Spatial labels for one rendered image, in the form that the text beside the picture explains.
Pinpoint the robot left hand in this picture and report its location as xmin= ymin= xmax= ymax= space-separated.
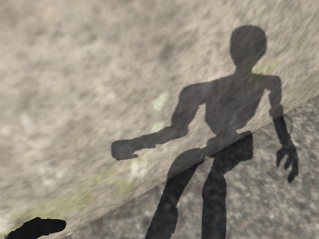
xmin=4 ymin=217 xmax=66 ymax=239

